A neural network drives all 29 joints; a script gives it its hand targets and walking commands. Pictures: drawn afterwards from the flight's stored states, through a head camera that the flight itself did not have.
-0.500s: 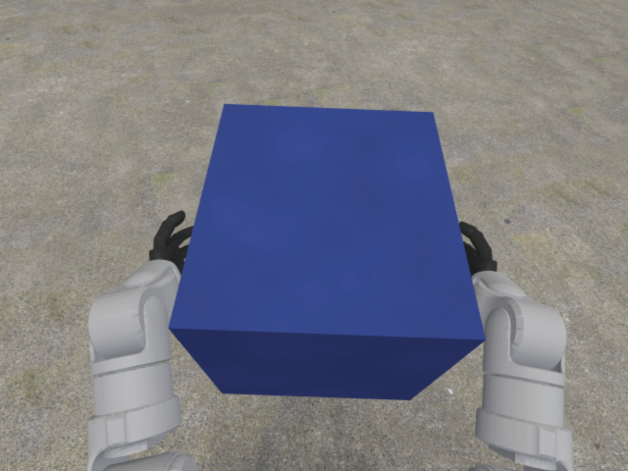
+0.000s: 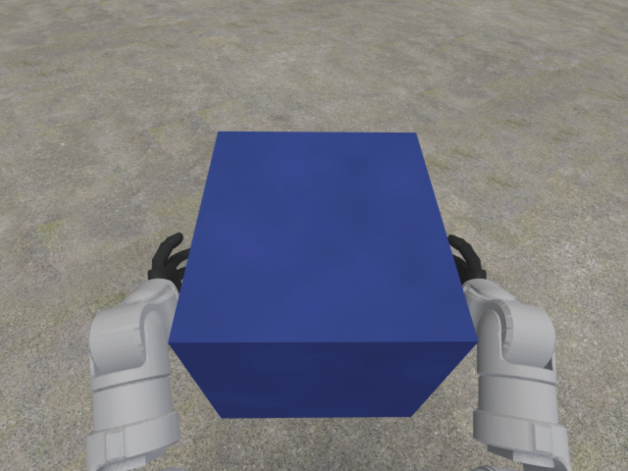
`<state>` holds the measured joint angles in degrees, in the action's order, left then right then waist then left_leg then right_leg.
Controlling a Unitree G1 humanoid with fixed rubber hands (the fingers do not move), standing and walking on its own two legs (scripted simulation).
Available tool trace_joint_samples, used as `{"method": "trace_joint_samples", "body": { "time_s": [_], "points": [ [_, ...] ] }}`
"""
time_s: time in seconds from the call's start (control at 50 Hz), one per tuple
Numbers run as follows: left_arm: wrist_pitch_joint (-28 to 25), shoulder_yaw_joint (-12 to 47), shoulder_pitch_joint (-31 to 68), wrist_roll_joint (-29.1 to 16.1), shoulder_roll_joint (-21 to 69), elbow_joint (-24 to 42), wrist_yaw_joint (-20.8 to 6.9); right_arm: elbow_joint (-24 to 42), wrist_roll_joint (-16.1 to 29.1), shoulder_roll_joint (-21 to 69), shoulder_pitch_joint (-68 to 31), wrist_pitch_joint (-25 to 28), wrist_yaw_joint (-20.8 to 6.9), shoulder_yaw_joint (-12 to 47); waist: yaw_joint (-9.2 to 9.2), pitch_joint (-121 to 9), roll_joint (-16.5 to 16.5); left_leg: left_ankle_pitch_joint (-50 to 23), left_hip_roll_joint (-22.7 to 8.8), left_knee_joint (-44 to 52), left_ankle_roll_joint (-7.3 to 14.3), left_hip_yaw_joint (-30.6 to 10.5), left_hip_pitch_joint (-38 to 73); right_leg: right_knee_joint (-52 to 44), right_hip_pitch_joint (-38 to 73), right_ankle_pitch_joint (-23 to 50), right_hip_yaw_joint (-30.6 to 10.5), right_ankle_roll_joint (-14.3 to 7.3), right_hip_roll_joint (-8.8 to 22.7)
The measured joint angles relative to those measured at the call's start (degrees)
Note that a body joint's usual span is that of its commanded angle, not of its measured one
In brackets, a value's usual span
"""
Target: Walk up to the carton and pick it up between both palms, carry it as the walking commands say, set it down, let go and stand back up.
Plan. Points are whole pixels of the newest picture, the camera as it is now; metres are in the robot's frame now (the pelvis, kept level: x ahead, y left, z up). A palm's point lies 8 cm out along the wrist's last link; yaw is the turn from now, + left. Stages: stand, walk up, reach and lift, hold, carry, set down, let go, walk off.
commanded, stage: carry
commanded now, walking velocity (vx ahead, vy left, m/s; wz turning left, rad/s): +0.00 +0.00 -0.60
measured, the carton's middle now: (317, 277) +0.37 +0.01 +0.04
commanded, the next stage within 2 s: none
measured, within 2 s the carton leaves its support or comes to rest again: neither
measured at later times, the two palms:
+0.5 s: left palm (289, 338) +0.26 +0.04 +0.08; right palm out of the picture +0.15 -0.30 +0.09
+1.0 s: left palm (396, 431) +0.16 -0.06 +0.09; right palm out of the picture -0.04 -0.36 +0.09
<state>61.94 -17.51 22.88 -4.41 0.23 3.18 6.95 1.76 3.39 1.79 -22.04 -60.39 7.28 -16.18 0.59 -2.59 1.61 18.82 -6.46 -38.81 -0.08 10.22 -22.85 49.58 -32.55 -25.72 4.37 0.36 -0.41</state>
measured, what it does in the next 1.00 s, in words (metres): walks backwards, turning right: right foot, then left foot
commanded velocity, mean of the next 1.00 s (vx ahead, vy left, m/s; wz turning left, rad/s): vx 0.00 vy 0.00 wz -0.58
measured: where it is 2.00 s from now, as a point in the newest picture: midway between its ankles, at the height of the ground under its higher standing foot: outside the picture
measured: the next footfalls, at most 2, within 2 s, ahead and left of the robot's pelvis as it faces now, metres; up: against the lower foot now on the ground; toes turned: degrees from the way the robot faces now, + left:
right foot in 0.10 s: +0.05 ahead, -0.14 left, +0.00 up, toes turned -9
left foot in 0.38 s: -0.02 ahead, +0.07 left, +0.00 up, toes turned -6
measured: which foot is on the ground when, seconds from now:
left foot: down 0.00-0.14, up 0.16-0.36, down 0.38-0.64, up 0.66-0.96, down 0.98-1.00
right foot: up 0.00-0.08, down 0.10-0.42, up 0.44-0.58, down 0.60-1.00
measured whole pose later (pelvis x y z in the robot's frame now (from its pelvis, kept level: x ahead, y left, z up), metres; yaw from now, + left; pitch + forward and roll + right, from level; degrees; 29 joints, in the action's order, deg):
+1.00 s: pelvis -0.21 -0.03 +0.00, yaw -32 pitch +5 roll +2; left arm 61.1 -18.3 24.0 -2.9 2.5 4.3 7.0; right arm 2.0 5.2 -1.3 -24.0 -60.7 7.2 -15.6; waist -1.7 -2.9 3.6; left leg 23.5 1.1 -35.6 -1.3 6.2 -19.7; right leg 26.6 -33.1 1.7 -2.2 -4.2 -4.5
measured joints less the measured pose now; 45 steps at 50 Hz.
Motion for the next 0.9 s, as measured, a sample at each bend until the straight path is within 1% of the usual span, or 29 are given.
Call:
{"method": "trace_joint_samples", "body": {
  "time_s": [0.04, 0.08, 0.1, 0.12, 0.14, 0.16, 0.2, 0.22, 0.26, 0.3, 0.36, 0.38, 0.4, 0.42, 0.44, 0.48, 0.52, 0.56, 0.6, 0.62, 0.64, 0.66, 0.7, 0.72, 0.76, 0.8, 0.86, 0.9],
  "points": [
    [0.19, 0.29, 1.15, -0.44, -0.63, -0.55, 0.03, 0.87, -0.35, 0.20, 0.27, 0.04, -0.01, -0.03, 0.71, -0.16, -0.82, -0.23, -1.91, -0.61, -0.67, 0.43, -0.57, -2.74, 2.60, 1.02, 0.65, 0.20, 0.53],
    [0.02, 0.42, 2.63, -0.87, -1.13, -1.27, 0.03, 1.61, -0.67, 0.28, -0.08, 0.08, -0.01, -0.30, 1.51, -0.53, -1.18, -0.05, -3.57, -2.07, -1.40, 1.06, -1.59, -7.99, 6.15, 3.34, 0.61, 0.28, 0.82],
    [-0.17, 0.44, 3.32, -1.00, -1.30, -1.73, 0.04, 1.66, -0.77, 0.17, -0.46, 0.14, -0.02, -0.40, 2.09, -0.82, -1.28, 0.28, -4.48, -3.19, -1.86, 1.55, -2.19, -11.31, 7.67, 7.32, 0.76, -0.04, 0.91],
    [-0.69, 0.41, 3.79, -0.96, -1.12, -2.43, 0.05, 1.34, -0.71, -0.28, -0.93, 0.22, -0.04, -0.45, 2.46, -0.56, -2.33, 0.57, -5.96, -4.19, -2.37, 1.52, -2.49, -12.22, 7.78, 10.88, 1.23, -1.06, -0.12],
    [-1.12, 0.56, 4.18, -0.63, -0.72, -3.34, 0.07, 0.95, -0.51, -0.96, -1.16, 0.03, -0.08, -0.58, 2.32, -0.30, -3.26, 0.21, -6.60, -4.95, -2.86, 0.69, -2.73, -12.18, 7.77, 11.58, 1.50, -2.09, -1.03],
    [-1.27, 0.90, 4.55, -0.11, -0.40, -4.31, 0.08, 0.43, -0.26, -1.61, -1.18, -0.19, -0.16, -0.72, 2.08, -0.30, -3.06, 3.11, -5.64, -6.43, -3.67, -0.38, -3.23, -11.57, 7.22, 11.20, 1.20, -2.82, -1.01],
    [-1.33, 1.53, 4.30, 0.85, 0.28, -5.04, 0.07, -0.26, 0.30, -2.76, -1.10, -0.81, -0.33, -0.72, 1.46, -0.43, -2.16, 9.25, -2.71, -10.85, -4.91, -2.18, -4.52, -11.11, 6.00, 10.83, -0.06, -3.44, -0.61],
    [-1.34, 1.58, 3.92, 1.19, 0.66, -4.92, 0.07, -0.52, 0.55, -3.12, -1.23, -1.10, -0.34, -0.72, 0.90, -0.31, -1.87, 10.41, -1.30, -12.81, -5.15, -2.74, -5.01, -11.41, 5.60, 11.25, -0.70, -3.49, -0.49],
    [-1.36, 1.29, 3.46, 1.66, 1.25, -4.32, 0.07, -0.90, 0.92, -3.47, -1.77, -1.34, -0.31, -0.80, -0.33, 0.09, -1.31, 9.68, 1.27, -14.03, -4.91, -3.45, -5.24, -12.22, 4.69, 12.88, -1.89, -3.15, -0.39],
    [-1.34, 0.77, 3.32, 1.84, 1.67, -3.19, 0.07, -0.74, 1.31, -3.67, -2.23, -1.18, -0.25, -0.65, -1.41, 0.39, -0.85, 8.15, 3.14, -12.27, -4.27, -3.92, -4.68, -12.96, 3.50, 14.42, -2.96, -3.43, -0.86],
    [-1.36, 0.05, 3.35, 1.86, 2.14, -1.48, 0.07, -0.04, 1.86, -3.82, -2.58, -0.65, -0.15, -0.38, -2.55, 0.53, -0.36, 6.27, 4.82, -4.92, -3.09, -4.03, -1.67, -13.78, 1.57, 16.67, -4.19, -3.64, -2.20],
    [-1.33, -0.11, 3.27, 1.82, 2.21, -0.99, 0.06, 0.14, 1.96, -3.82, -2.64, -0.54, -0.13, -0.28, -2.85, 0.43, -0.23, 4.64, 5.15, -1.42, -2.25, -3.91, -0.14, -13.82, 0.86, 17.31, -4.51, -3.65, -2.76],
    [-1.25, -0.21, 3.10, 1.64, 1.95, -0.56, 0.05, 0.18, 1.91, -3.39, -2.49, -0.15, -0.10, -0.22, -3.12, 0.60, 0.93, 1.41, 5.70, 0.29, -0.60, -3.39, 0.33, -13.67, 0.35, 17.82, -5.27, -3.63, -2.71],
    [-1.06, -0.36, 2.47, 1.37, 1.69, -0.17, 0.00, 0.20, 1.65, -2.80, -2.06, 0.08, -0.07, -0.04, -3.29, 0.66, 2.12, 0.17, 5.99, 0.99, 0.57, -2.52, 0.67, -13.25, 0.08, 17.02, -5.92, -3.39, -2.53],
    [-0.95, -0.49, 1.34, 1.16, 1.71, 0.21, -0.09, 0.28, 1.32, -2.32, -1.47, -0.08, -0.06, 0.17, -3.38, 0.35, 2.16, 0.03, 5.50, 0.99, 1.16, -2.01, 0.66, -11.70, -0.38, 13.32, -5.38, -2.75, -2.51],
    [-0.58, -0.61, -0.68, 0.94, 1.84, 0.78, -0.13, 0.29, 0.76, -1.37, -0.46, -0.69, -0.04, 0.19, -2.67, -0.15, 1.00, 0.78, 3.35, 0.31, 1.15, -0.82, 0.71, -6.47, -1.13, 5.39, -2.54, -1.34, -1.96],
    [0.09, -0.72, -0.85, 0.78, 1.36, 0.34, -0.11, -0.23, 0.13, -0.59, -0.22, -0.96, -0.05, 0.02, -1.39, -0.08, 0.16, 1.22, 1.07, -0.12, 0.46, 0.81, 1.16, -3.89, -0.40, 2.71, -0.64, -0.63, -0.84],
    [0.50, -0.46, 0.01, 0.37, 0.55, 0.16, -0.08, 0.31, -0.19, -0.23, -0.04, -0.79, -0.06, 0.07, -0.54, -0.03, -0.66, 1.30, -1.10, -1.07, -0.41, 1.67, 0.65, -5.06, 1.69, 3.08, 0.54, -0.14, 0.12],
    [0.42, -0.15, 1.29, -0.14, -0.09, -0.09, -0.07, 1.40, -0.37, -0.14, 0.03, -0.48, -0.06, 0.03, 0.46, -0.29, -1.22, 1.70, -3.13, -2.96, -1.35, 2.28, -0.53, -9.72, 5.08, 6.37, 0.87, -0.21, 0.61],
    [0.02, -0.13, 1.90, -0.30, -0.15, -0.46, -0.07, 1.56, -0.36, -0.36, -0.26, -0.26, -0.07, 0.01, 1.25, -0.09, -2.00, 2.08, -4.71, -4.12, -1.90, 2.59, -0.92, -11.48, 5.51, 11.30, 1.74, -1.57, 0.02],
    [-0.45, -0.01, 2.49, -0.26, 0.02, -1.16, -0.05, 1.56, -0.25, -0.81, -0.47, -0.20, -0.08, -0.10, 1.45, 0.28, -2.97, 1.88, -5.91, -5.00, -2.56, 2.10, -1.22, -12.12, 5.71, 13.16, 2.24, -2.95, -1.11],
    [-0.76, 0.30, 3.12, 0.00, 0.24, -2.04, -0.01, 1.45, -0.02, -1.39, -0.52, -0.29, -0.10, -0.26, 1.37, 0.43, -3.18, 2.90, -5.79, -6.13, -3.35, 0.89, -1.90, -12.14, 5.48, 13.43, 2.31, -3.98, -1.57],
    [-1.05, 1.05, 3.65, 0.66, 0.67, -3.18, 0.05, 1.20, 0.50, -2.52, -0.49, -0.70, -0.19, -0.41, 1.10, 0.40, -2.03, 9.37, -3.10, -10.89, -5.01, -1.65, -4.05, -11.90, 4.24, 13.28, 1.26, -4.93, -1.23],
    [-1.19, 1.15, 3.40, 0.93, 1.01, -3.17, 0.07, 1.07, 0.72, -2.93, -0.68, -1.02, -0.20, -0.43, 0.73, 0.49, -1.70, 11.07, -1.79, -13.57, -5.41, -2.65, -5.02, -12.36, 3.87, 13.76, 0.68, -5.06, -1.17],
    [-1.39, 0.91, 2.58, 1.30, 1.66, -2.60, 0.07, 0.66, 1.00, -3.26, -1.27, -1.45, -0.17, -0.53, -0.35, 0.66, -1.17, 11.04, 0.75, -16.81, -5.43, -4.10, -6.15, -13.77, 3.29, 15.78, -0.51, -4.46, -1.02],
    [-1.43, 0.39, 2.00, 1.53, 2.16, -1.69, 0.07, 0.41, 1.25, -3.32, -1.74, -1.46, -0.14, -0.49, -1.32, 0.60, -0.81, 9.63, 2.52, -17.26, -5.04, -4.84, -6.43, -15.21, 2.58, 17.47, -1.62, -4.92, -1.31],
    [-1.34, -0.37, 1.72, 1.57, 2.61, -0.28, 0.07, 0.62, 1.65, -3.37, -1.97, -1.04, -0.06, -0.12, -2.28, 0.43, -0.41, 8.48, 4.36, -14.43, -4.50, -5.47, -5.35, -17.44, 1.46, 20.33, -3.08, -5.27, -2.15],
    [-1.33, -0.56, 1.62, 1.52, 2.71, 0.46, 0.06, 0.97, 1.85, -3.47, -1.93, -0.78, -0.06, 0.17, -2.59, 0.25, -0.14, 8.33, 5.49, -11.22, -4.06, -5.82, -3.87, -19.02, 0.77, 22.37, -3.98, -5.24, -2.75]
  ]
}}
